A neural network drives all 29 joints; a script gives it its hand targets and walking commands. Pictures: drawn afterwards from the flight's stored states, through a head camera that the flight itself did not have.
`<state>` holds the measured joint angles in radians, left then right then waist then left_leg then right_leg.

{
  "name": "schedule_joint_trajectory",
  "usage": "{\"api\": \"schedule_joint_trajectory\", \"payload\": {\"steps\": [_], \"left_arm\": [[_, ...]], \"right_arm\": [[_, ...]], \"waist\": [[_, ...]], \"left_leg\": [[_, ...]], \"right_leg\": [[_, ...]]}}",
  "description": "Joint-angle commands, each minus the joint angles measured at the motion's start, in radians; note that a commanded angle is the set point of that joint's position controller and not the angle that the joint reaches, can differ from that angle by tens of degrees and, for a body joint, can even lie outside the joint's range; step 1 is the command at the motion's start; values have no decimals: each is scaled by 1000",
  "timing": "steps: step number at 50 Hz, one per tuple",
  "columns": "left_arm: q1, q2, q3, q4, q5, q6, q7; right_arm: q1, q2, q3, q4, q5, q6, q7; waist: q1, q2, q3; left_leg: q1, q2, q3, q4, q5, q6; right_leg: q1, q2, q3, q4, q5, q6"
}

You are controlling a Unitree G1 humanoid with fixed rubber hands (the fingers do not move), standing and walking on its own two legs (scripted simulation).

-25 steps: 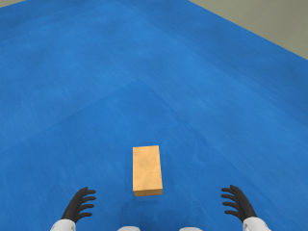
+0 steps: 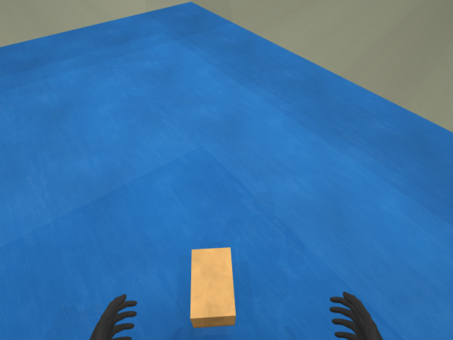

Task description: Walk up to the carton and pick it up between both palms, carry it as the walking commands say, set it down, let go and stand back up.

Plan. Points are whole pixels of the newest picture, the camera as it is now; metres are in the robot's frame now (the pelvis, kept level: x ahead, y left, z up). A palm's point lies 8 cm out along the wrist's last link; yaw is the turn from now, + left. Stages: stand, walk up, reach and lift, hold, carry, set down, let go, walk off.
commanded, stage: stand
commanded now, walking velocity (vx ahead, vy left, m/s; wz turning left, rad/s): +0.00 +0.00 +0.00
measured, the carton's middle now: (212, 286) +0.45 +0.07 -0.69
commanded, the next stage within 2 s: none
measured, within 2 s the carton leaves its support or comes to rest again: neither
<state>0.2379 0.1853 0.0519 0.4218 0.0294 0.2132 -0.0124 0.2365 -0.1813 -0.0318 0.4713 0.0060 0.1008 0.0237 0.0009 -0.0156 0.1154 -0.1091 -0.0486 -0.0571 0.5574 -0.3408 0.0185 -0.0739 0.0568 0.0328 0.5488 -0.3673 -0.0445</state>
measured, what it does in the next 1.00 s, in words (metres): shifts its weight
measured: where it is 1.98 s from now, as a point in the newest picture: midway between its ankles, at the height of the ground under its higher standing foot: outside the picture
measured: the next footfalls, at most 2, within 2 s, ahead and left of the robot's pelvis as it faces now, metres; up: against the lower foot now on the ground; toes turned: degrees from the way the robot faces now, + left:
none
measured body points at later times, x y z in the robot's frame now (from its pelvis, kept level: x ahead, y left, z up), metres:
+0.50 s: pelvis +0.00 +0.01 +0.00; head -0.11 +0.02 +0.44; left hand +0.09 +0.29 -0.10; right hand +0.07 -0.28 -0.10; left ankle -0.02 +0.11 -0.73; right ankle -0.04 -0.09 -0.73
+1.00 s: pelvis -0.07 +0.01 +0.01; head -0.13 +0.02 +0.45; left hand -0.03 +0.30 -0.12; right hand -0.04 -0.28 -0.12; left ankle -0.02 +0.11 -0.73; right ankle -0.04 -0.09 -0.73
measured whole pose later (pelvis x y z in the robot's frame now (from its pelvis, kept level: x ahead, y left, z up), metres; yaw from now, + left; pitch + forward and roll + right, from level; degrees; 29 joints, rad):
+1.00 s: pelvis -0.07 +0.01 +0.01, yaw -1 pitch -5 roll +0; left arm 0.38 0.33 0.03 0.93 0.02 -0.03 -0.01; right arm 0.32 -0.31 -0.03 1.01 -0.02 -0.03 0.01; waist 0.00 -0.01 -0.07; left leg -0.21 -0.04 -0.04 0.47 -0.18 0.03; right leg -0.18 0.06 0.06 0.47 -0.20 -0.03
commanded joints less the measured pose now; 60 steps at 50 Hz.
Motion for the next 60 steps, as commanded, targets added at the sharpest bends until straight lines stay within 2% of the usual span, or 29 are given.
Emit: {"api": "schedule_joint_trajectory", "payload": {"steps": [1, 3, 4, 7, 8, 10, 12, 14, 16, 18, 24, 25, 30, 31, 35, 38, 40, 43, 45, 46, 50, 52, 54, 56, 58, 60], "left_arm": [[-32, 275, 69, 30, -14, -143, 42], [-34, 252, 57, 61, -14, -176, 35], [-42, 243, 47, 83, -11, -189, 32], [-28, 244, 44, 130, -8, -212, 26], [-24, 244, 41, 146, -5, -218, 27], [-15, 260, 47, 168, 0, -230, 30], [-3, 275, 49, 190, 2, -240, 30], [11, 287, 49, 206, 7, -248, 31], [16, 297, 54, 217, 10, -251, 35], [20, 297, 51, 223, 6, -253, 33], [23, 320, 53, 255, 7, -271, 28], [19, 316, 49, 259, 7, -274, 26], [17, 331, 51, 290, -1, -283, 19], [42, 320, 47, 301, -6, -283, 18], [61, 321, 44, 335, -3, -285, 15], [67, 321, 42, 349, -2, -288, 13], [66, 337, 42, 364, 0, -287, 13], [59, 335, 35, 379, -3, -282, 13], [68, 332, 33, 391, -4, -279, 14], [72, 332, 30, 398, -7, -278, 14], [84, 338, 32, 416, -8, -278, 13], [86, 349, 33, 427, -5, -276, 14], [71, 342, 33, 432, -8, -275, 15], [68, 347, 27, 442, -10, -273, 15], [78, 346, 30, 449, -11, -273, 12], [60, 343, 27, 456, -10, -270, 15]], "right_arm": [[5, -238, -78, 42, -36, -69, -35], [-12, -250, -77, 69, -47, -88, -39], [-6, -256, -79, 98, -48, -97, -37], [-30, -255, -77, 138, -52, -115, -38], [-32, -260, -81, 152, -52, -121, -43], [-28, -252, -78, 173, -55, -131, -47], [-33, -265, -82, 184, -56, -138, -53], [-14, -264, -82, 207, -53, -143, -53], [-8, -272, -84, 224, -55, -147, -54], [2, -284, -85, 235, -55, -152, -55], [-9, -309, -78, 272, -50, -160, -47], [-7, -311, -80, 273, -48, -166, -48], [-6, -316, -69, 311, -45, -171, -38], [19, -323, -70, 325, -46, -173, -38], [6, -338, -62, 351, -42, -170, -34], [3, -332, -57, 375, -40, -170, -29], [28, -333, -54, 394, -32, -171, -30], [25, -343, -50, 419, -34, -169, -30], [16, -357, -48, 428, -34, -163, -28], [24, -352, -45, 432, -31, -161, -28], [22, -346, -36, 461, -28, -157, -26], [11, -359, -39, 463, -27, -155, -26], [10, -362, -38, 472, -24, -156, -24], [3, -360, -33, 480, -22, -156, -21], [9, -361, -31, 487, -22, -152, -22], [11, -366, -33, 493, -20, -150, -22]], "waist": [[10, -48, -376], [5, -15, -355], [-9, 10, -346], [-9, 32, -278], [-9, 65, -257], [-5, 25, -202], [-10, 42, -156], [-7, -1, -122], [-7, 10, -67], [-5, 33, -51], [6, 11, 26], [0, 42, 36], [3, 28, 24], [5, 50, 38], [8, 55, 40], [8, 33, 18], [-7, 3, 0], [-8, 14, 20], [-2, 1, 33], [-9, 10, 25], [-1, 23, 45], [-7, 3, 40], [-1, 11, 32], [-8, 8, 17], [2, 20, 33], [-9, 11, 20]], "left_leg": [[12, 100, -36, -25, 667, 5], [52, 111, -27, -25, 735, 13], [72, 114, -36, -21, 749, 22], [29, 118, -56, -53, 711, 24], [4, 120, -59, -62, 687, 24], [-24, 120, -64, -75, 663, 26], [-47, 111, -61, -85, 611, 27], [-66, 117, -76, -94, 588, 27], [-79, 115, -77, -103, 581, 29], [-87, 117, -88, -127, 497, 29], [-144, 116, -117, -190, 223, 32], [-139, 116, -121, -196, 193, 32], [-134, 121, -139, -224, 89, 38], [-151, 127, -157, -239, 48, 42], [-198, 136, -185, -285, -81, 48], [-184, 127, -170, -254, -58, 48], [-141, 117, -154, -230, -32, 47], [-148, 127, -178, -246, -80, 55], [-173, 122, -176, -246, -125, 55], [-166, 121, -172, -246, -121, 55], [-209, 127, -190, -256, -171, 62], [-193, 122, -184, -247, -147, 60], [-196, 120, -187, -246, -140, 61], [-198, 123, -197, -250, -158, 63], [-208, 118, -191, -244, -178, 64], [-189, 120, -195, -245, -148, 63]], "right_leg": [[60, -110, 68, -31, 739, 25], [-7, -104, 63, -21, 749, 27], [-39, -108, 66, -26, 728, 25], [-73, -103, 69, -39, 650, 31], [-70, -107, 80, -42, 627, 29], [-88, -111, 85, -58, 612, 25], [-105, -115, 104, -84, 585, 21], [-108, -117, 106, -96, 572, 13], [-130, -117, 115, -97, 570, 7], [-149, -119, 127, -120, 480, 3], [-190, -123, 172, -196, 235, -6], [-201, -125, 180, -209, 216, -10], [-215, -115, 196, -222, 118, -13], [-224, -113, 198, -218, 93, -16], [-212, -95, 191, -202, 52, -15], [-214, -108, 215, -230, 14, -22], [-246, -122, 238, -259, -44, -28], [-275, -116, 225, -255, -75, -29], [-279, -114, 229, -263, -118, -25], [-285, -119, 234, -268, -141, -28], [-273, -112, 230, -256, -141, -31], [-283, -117, 236, -268, -160, -33], [-271, -119, 234, -262, -143, -32], [-271, -117, 234, -267, -174, -34], [-277, -122, 243, -274, -195, -35], [-277, -120, 238, -265, -178, -35]]}}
